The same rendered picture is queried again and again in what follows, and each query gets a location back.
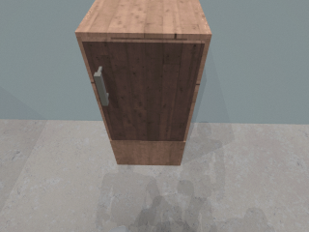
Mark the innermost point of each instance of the handle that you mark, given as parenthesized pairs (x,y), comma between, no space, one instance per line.
(103,95)

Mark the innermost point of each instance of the cupboard door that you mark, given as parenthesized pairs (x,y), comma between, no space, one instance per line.
(150,83)

